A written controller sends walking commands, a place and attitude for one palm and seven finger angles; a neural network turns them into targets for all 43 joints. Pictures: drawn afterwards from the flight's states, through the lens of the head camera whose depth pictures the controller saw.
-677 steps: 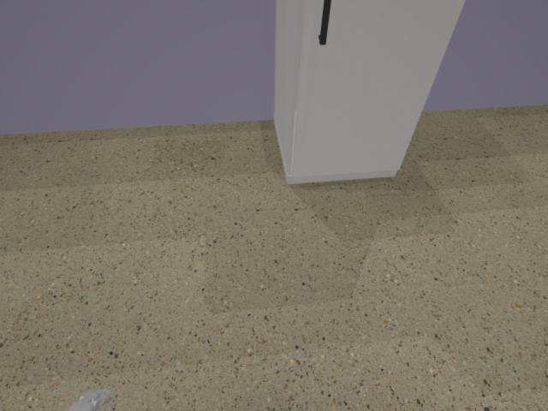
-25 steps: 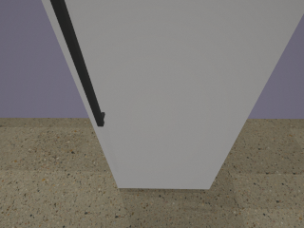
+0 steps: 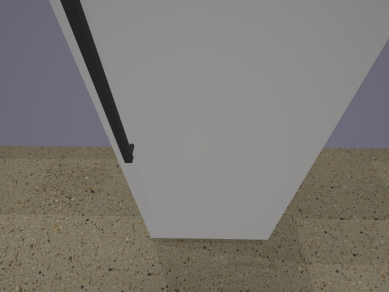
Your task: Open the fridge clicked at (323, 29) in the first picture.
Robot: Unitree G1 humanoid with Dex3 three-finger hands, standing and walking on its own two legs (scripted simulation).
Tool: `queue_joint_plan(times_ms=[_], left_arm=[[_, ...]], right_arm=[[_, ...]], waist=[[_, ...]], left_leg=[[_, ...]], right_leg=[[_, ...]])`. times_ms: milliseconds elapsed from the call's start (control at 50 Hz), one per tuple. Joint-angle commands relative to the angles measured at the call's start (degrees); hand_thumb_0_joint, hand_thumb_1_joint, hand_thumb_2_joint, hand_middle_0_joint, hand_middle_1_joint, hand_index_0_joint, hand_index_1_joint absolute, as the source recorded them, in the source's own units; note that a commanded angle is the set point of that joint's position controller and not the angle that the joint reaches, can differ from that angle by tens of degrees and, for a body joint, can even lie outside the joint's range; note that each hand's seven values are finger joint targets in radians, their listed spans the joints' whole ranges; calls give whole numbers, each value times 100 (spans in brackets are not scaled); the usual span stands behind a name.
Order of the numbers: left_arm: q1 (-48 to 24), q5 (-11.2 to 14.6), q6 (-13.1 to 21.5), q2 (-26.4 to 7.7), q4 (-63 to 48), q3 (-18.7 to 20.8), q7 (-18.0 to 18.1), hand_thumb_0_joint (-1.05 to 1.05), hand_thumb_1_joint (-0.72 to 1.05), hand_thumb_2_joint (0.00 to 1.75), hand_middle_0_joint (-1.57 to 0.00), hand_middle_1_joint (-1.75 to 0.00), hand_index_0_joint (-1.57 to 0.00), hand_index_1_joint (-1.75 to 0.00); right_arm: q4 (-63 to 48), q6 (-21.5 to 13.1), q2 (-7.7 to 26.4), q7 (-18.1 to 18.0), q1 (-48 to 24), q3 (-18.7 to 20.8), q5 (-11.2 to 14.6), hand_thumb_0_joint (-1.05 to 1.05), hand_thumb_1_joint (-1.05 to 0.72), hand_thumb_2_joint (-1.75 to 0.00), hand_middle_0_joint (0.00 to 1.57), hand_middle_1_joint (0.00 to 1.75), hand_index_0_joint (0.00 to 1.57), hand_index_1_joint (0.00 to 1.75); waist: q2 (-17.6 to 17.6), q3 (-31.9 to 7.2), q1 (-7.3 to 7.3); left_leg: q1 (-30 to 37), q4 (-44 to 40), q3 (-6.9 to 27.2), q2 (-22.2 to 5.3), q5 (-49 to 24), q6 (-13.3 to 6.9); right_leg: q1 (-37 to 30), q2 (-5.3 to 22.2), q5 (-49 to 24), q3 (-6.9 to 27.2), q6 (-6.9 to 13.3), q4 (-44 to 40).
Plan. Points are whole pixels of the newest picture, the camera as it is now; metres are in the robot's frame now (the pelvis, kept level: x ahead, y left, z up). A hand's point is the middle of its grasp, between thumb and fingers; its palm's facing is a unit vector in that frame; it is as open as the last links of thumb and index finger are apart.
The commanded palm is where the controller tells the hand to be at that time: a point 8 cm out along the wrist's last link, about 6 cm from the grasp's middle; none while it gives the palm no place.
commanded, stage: look again from close up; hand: left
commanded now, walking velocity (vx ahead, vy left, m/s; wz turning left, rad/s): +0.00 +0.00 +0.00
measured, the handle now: (106, 85) +0.44 +0.20 +0.21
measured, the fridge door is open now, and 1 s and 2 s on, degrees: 0 0 0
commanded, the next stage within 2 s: raise the hand to about handle height in 0.72 s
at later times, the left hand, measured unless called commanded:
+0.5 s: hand out of the picture +0.00 +0.15 -0.17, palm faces +0.03 -0.98 -0.19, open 7.4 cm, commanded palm none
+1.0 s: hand (109, 269) +0.17 +0.18 -0.03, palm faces +0.26 -0.95 -0.19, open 7.5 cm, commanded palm +0.12 +0.22 -0.04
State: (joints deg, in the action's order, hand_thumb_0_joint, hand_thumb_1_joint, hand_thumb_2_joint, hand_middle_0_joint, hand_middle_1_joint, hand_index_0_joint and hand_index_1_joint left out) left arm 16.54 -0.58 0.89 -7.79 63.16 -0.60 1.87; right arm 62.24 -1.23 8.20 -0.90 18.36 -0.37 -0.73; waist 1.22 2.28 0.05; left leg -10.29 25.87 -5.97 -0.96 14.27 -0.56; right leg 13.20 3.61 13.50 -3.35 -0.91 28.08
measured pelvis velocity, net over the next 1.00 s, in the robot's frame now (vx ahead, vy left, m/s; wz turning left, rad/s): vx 0.00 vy -0.01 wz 0.03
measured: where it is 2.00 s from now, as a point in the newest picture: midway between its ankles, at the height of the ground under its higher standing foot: outside the picture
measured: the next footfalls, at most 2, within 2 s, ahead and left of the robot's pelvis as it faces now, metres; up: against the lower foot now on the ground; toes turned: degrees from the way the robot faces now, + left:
none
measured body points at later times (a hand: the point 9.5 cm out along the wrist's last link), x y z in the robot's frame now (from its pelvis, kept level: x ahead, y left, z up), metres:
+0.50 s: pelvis +0.01 -0.01 +0.00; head +0.02 -0.02 +0.45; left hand +0.00 +0.21 -0.15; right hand +0.00 -0.22 -0.17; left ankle +0.00 +0.11 -0.74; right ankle +0.02 -0.13 -0.74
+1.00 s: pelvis +0.00 -0.01 -0.01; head -0.01 -0.04 +0.44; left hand +0.15 +0.23 -0.02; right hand +0.08 -0.27 -0.14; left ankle +0.00 +0.11 -0.74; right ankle +0.02 -0.13 -0.74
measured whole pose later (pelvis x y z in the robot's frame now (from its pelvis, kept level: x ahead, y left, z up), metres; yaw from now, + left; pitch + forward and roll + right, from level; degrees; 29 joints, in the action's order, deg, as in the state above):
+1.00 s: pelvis +0.00 -0.01 -0.01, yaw +2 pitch -2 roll +0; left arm 24.4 9.2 4.3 -11.4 10.1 0.9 6.9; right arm 49.6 -14.8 14.4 -4.9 19.4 0.1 3.1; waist 3.0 -0.1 0.8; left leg -13.7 31.8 -3.7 -1.7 16.6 0.3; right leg 15.2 3.4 16.3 -5.5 -0.1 33.0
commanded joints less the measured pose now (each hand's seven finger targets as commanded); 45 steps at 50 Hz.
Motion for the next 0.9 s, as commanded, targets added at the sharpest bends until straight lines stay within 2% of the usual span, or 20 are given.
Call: queue_joint_plan(times_ms=[0, 80, 160, 240, 320, 360, 480, 520, 580, 620, 780, 800, 820, 840, 860, 880], left_arm=[[364, -17, 73, -531, -140, 127, 15, 0, 90, 90, -20, -30, -20, -30], [385, -26, 80, -536, -91, 127, 21, 0, 90, 90, -20, -30, -20, -30], [382, -30, 80, -514, -58, 120, 22, 0, 90, 90, -20, -30, -20, -30], [403, -33, 78, -494, -35, 124, 24, 0, 90, 90, -20, -30, -20, -30], [390, -22, 59, -492, -26, 121, 21, 0, 90, 90, -20, -30, -20, -30], [410, -31, 73, -498, -29, 132, 22, 0, 90, 90, -20, -30, -20, -30], [396, -25, 78, -513, -43, 141, 22, 0, 90, 90, -20, -30, -20, -30], [395, -19, 64, -495, -49, 142, 21, 0, 90, 90, -20, -30, -20, -30], [402, -23, 77, -513, -45, 148, 24, 0, 90, 90, -20, -30, -20, -30], [400, -17, 68, -498, -41, 144, 22, 0, 90, 90, -20, -30, -20, -30], [417, -21, 69, -492, -52, 155, 24, 0, 90, 90, -20, -30, -20, -30], [782, -65, 152, -736, 166, 134, 229, 0, 90, 90, -20, -30, -20, -30], [-3679, 1221, 1460, -1717, -8742, 391, 112, 0, 88, 89, -20, -32, -20, -32], [-2802, 898, 1299, -2252, -8385, 973, 455, 0, 85, 88, -20, -33, -20, -33], [-1094, 732, 1021, -1212, -7054, 388, 592, 0, 83, 87, -21, -34, -21, -34], [501, 765, 368, -53, -5703, -238, 661, 0, 81, 86, -21, -36, -21, -36]], right_arm=[[-113, -73, 438, -57, 329, 68, -8, 0, -90, -90, 20, 30, 20, 30], [-82, -76, 444, -66, 297, 62, 4, 0, -90, -90, 20, 30, 20, 30], [-34, -61, 431, -74, 255, 62, 3, 0, -90, -90, 20, 30, 20, 30], [-7, -66, 407, -82, 269, 66, 0, 0, -90, -90, 20, 30, 20, 30], [0, -49, 428, -81, 232, 49, 1, 0, -90, -90, 20, 30, 20, 30], [3, -57, 422, -83, 236, 57, -3, 0, -90, -90, 20, 30, 20, 30], [27, -48, 409, -82, 266, 57, -4, 0, -90, -90, 20, 30, 20, 30], [40, -46, 399, -81, 268, 56, -6, 0, -90, -90, 20, 30, 20, 30], [57, -53, 380, -82, 289, 55, -7, 0, -90, -90, 20, 30, 20, 30], [57, -40, 369, -84, 289, 55, -6, 0, -90, -90, 20, 30, 20, 30], [79, -35, 318, -85, 343, 57, -10, 0, -90, -90, 20, 30, 20, 30], [-277, -68, 692, -14, -384, 139, 49, 0, -90, -90, 20, 30, 20, 30], [-2333, -924, 1684, -322, -362, 168, 338, 0, -90, -90, 20, 30, 20, 30], [-2111, -1353, 1111, -514, -999, -67, 360, 0, -90, -90, 20, 30, 20, 30], [-1923, -1587, 1220, -483, -713, 94, 205, 0, -90, -90, 20, 30, 20, 30], [-1771, -1649, 918, -450, -655, 88, 403, 0, -90, -90, 20, 30, 20, 30]], waist=[[-79, 155, -24], [-77, 86, -23], [-220, 239, -24], [-104, 162, -23], [-134, 287, -29], [-131, 207, -40], [-229, 163, -34], [-168, 195, -42], [-167, 134, -51], [-189, 249, -47], [-188, 259, -52], [-626, 320, -261], [595, -2663, 513], [1348, -1914, 65], [1077, -1935, 72], [465, -946, 124]], left_leg=[[-199, -639, 526, -504, -503, -78], [-123, -611, 500, -522, -648, -72], [-119, -619, 489, -522, -637, -62], [-33, -655, 494, -541, -719, -65], [-128, -703, 496, -529, -509, -47], [-66, -664, 483, -524, -655, -46], [-43, -650, 453, -528, -649, -21], [-66, -680, 457, -527, -583, -24], [-38, -653, 451, -529, -705, -19], [-77, -669, 447, -524, -578, -12], [-89, -675, 439, -519, -531, -7], [-554, 516, 288, -617, -486, 142], [975, -205, 365, 69, -905, -108], [864, -209, 143, -3, -791, -83], [400, -293, 248, -18, -488, -28], [-216, -298, 381, -103, -117, -56]], right_leg=[[-67, 310, -488, 429, 264, -533], [-159, 323, -685, 425, 260, -543], [-113, 330, -731, 418, 261, -598], [-180, 301, -765, 420, 270, -609], [-112, 303, -505, 443, 271, -673], [-189, 319, -706, 427, 270, -661], [-222, 331, -736, 426, 282, -679], [-188, 321, -601, 436, 285, -698], [-262, 333, -780, 417, 292, -671], [-177, 322, -621, 440, 294, -716], [-167, 323, -525, 448, 305, -756], [-147, 631, -2607, 747, 190, -658], [-781, 52, -1614, 478, 209, -222], [-552, -144, -833, 478, 237, -70], [-459, -168, -184, 83, 301, 11], [20, -195, -4, 13, 235, -135]])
